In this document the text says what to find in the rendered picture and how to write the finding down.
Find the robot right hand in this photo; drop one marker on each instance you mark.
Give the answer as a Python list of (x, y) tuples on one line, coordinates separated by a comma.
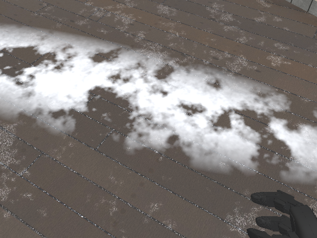
[(301, 223)]

